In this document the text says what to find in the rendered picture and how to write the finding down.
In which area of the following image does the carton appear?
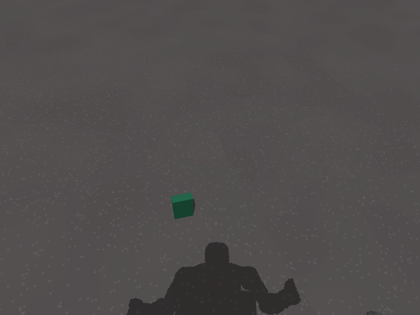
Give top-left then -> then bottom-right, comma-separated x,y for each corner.
171,192 -> 194,219

